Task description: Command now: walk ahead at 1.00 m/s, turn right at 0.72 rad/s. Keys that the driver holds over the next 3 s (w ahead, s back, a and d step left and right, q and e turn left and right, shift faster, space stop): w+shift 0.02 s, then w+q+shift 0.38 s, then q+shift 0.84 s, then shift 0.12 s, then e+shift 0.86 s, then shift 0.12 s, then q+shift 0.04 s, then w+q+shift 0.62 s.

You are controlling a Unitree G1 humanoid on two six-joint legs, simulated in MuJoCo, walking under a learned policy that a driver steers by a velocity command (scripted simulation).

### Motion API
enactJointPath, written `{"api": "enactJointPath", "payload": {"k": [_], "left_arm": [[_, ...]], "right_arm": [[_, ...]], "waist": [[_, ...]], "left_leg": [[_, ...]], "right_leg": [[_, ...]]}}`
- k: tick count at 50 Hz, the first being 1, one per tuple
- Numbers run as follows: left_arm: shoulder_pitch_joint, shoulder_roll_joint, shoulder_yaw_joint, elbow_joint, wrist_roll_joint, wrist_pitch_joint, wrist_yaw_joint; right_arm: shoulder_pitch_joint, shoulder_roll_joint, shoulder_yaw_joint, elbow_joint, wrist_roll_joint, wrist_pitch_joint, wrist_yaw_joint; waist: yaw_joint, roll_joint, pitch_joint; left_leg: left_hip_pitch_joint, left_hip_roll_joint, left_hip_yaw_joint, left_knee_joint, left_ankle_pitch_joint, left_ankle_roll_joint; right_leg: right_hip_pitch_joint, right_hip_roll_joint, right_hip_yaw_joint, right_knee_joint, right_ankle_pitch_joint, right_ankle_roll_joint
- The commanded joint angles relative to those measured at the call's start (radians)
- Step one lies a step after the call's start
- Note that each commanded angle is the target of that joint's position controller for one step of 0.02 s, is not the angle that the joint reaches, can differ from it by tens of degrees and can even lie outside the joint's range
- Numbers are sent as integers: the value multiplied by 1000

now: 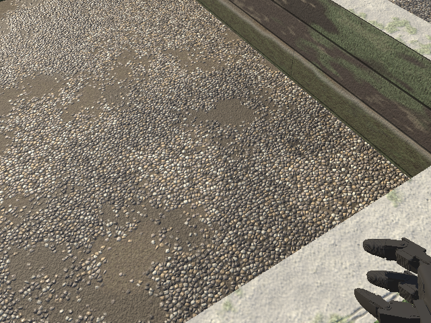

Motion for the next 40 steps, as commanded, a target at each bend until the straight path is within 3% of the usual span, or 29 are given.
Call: {"api": "enactJointPath", "payload": {"k": [1,2,3,4,5,6,7,8,9,11,13,15,16,17,18,20,21,22,23,24,25,26,28,30,33,36,38,39,40], "left_arm": [[-24,126,39,-22,-2,-7,17],[-38,139,41,-24,10,7,16],[-56,157,47,-28,25,15,10],[-118,158,36,-52,39,20,3],[-3,65,12,-68,31,9,-4],[111,22,-17,-73,-21,-6,-11],[2,92,-10,-90,-8,-6,-14],[-172,134,-11,-141,20,-10,-20],[-273,109,-22,-187,52,-18,-24],[-316,79,-33,-235,73,-27,-31],[-294,72,-46,-245,90,-24,-22],[-341,55,-69,-287,113,-32,-6],[-365,27,-83,-305,106,-33,0],[-402,9,-95,-328,87,-25,5],[-449,13,-103,-361,77,-18,5],[-513,23,-105,-391,84,-19,-14],[-490,57,-94,-387,98,-5,-9],[-464,68,-89,-389,105,-2,-5],[-393,86,-81,-385,103,4,-3],[-387,95,-74,-376,128,15,-8],[-396,88,-67,-361,129,21,-17],[-336,91,-60,-329,113,33,-21],[-277,132,-31,-281,70,42,-15],[-318,130,-10,-246,37,40,-29],[-400,137,13,-220,64,55,-35],[-385,167,36,-180,80,70,-38],[-376,190,51,-156,59,79,-36],[-401,197,54,-153,58,86,-27],[-438,180,53,-154,40,95,-21]], "right_arm": [[-52,-90,-46,-100,26,-12,0],[17,-103,-55,-83,31,-12,3],[149,-152,-82,-44,27,-15,10],[347,-176,-98,-4,19,-17,15],[468,-228,-100,32,-2,-19,27],[443,-223,-83,37,2,-14,45],[393,-132,-66,2,22,3,38],[368,-92,-53,-10,17,27,26],[371,-113,-55,-13,2,44,27],[310,-102,-44,-14,-16,37,31],[288,-103,-32,-2,-5,44,18],[267,-111,-25,11,0,66,1],[269,-113,-23,22,-1,92,-1],[278,-131,-28,29,7,114,-10],[265,-133,-20,14,-1,131,-10],[216,-129,-10,-18,4,149,-12],[232,-140,-8,-9,8,163,-21],[241,-131,-1,-6,-7,180,-28],[252,-133,4,-9,-13,186,-33],[338,-77,20,-14,7,173,-26],[323,-69,28,-41,14,164,-6],[326,-110,14,-38,14,159,2],[263,-190,-28,-50,19,168,9],[298,-198,-50,-24,20,209,0],[249,-113,-35,-35,15,262,2],[233,-111,-39,-35,24,267,24],[236,-113,-41,-47,29,273,33],[285,-113,-42,-35,28,273,38],[380,-130,-53,-10,15,266,39]], "waist": [[-40,-134,-1],[-81,-138,-18],[-138,-131,-76],[-252,-121,-166],[-213,162,-341],[-149,574,-437],[-168,362,-321],[-196,164,-200],[-189,-19,-145],[-119,8,-101],[-75,55,-100],[-77,36,-120],[-86,55,-152],[-97,102,-183],[-102,85,-196],[-108,38,-188],[-112,34,-171],[-99,26,-193],[-75,-11,-229],[-109,-195,-293],[-104,-343,-295],[-85,-360,-282],[-81,-195,-222],[-131,-113,-137],[-157,-111,-119],[-138,-123,-178],[-135,-166,-177],[-163,-172,-187],[-205,-100,-172]], "left_leg": [[306,-50,88,-98,61,-4],[325,-34,94,-106,44,20],[420,-43,124,-87,8,60],[607,-17,117,-45,-14,87],[906,120,-178,-10,-85,209],[1010,311,-717,-253,-319,403],[946,286,-784,-321,-548,378],[843,230,-640,-298,-481,347],[697,188,-537,-277,-353,336],[489,97,-403,-244,-145,318],[356,46,-308,-206,42,313],[312,13,-257,-190,219,304],[294,5,-250,-171,276,306],[330,22,-279,-177,287,317],[333,20,-299,-169,215,309],[314,1,-321,-193,47,287],[332,-30,-328,-179,6,255],[297,-54,-327,-127,-19,236],[264,-74,-287,-30,-163,203],[149,-118,-196,107,-394,149],[105,-134,-100,229,-490,102],[51,-133,-51,352,-701,61],[-4,-95,4,640,-725,19],[17,-25,32,666,-676,3],[174,-9,135,454,-569,26],[284,-31,198,372,-494,62],[324,-36,210,275,-523,96],[402,-44,204,187,-479,130],[523,-39,118,56,-402,196]], "right_leg": [[-200,-165,166,-106,273,-117],[-130,-200,154,-61,366,-107],[-86,-197,113,69,558,-80],[-121,-179,64,312,701,-44],[-348,-65,17,735,387,19],[-588,45,-15,1030,-147,69],[-729,-58,-40,1101,-116,60],[-773,-98,-106,1094,-88,67],[-746,-114,-119,1030,-85,68],[-659,-157,-117,855,-15,64],[-569,-165,-153,680,-57,89],[-468,-178,-163,365,71,110],[-376,-156,-183,274,201,120],[-343,-132,-196,237,269,131],[-305,-132,-171,177,299,138],[-189,-118,-188,44,433,157],[-128,-131,-169,-45,507,159],[-28,-170,-161,-1,669,147],[66,-250,-140,8,737,106],[191,-398,-55,42,828,-3],[204,-475,34,46,973,-98],[178,-522,87,24,1016,-157],[61,-579,113,-32,1000,-202],[-83,-545,-7,-81,797,-155],[-211,-459,-205,-96,638,-96],[-206,-488,-267,-44,591,-92],[-203,-513,-281,-9,488,-70],[-243,-505,-300,47,413,-41],[-360,-447,-337,227,287,10]]}}
Next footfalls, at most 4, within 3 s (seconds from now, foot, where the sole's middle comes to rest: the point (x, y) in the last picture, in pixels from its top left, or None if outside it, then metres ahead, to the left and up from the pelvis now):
0.08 left None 0.29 0.17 -0.77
0.44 right None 0.47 -0.04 -0.77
0.80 left None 0.31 0.17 -0.77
1.38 right None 0.46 0.00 -0.77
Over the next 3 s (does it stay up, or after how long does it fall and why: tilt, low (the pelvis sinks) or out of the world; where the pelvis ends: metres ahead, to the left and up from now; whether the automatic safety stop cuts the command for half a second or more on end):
stays up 0.34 0.00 0.00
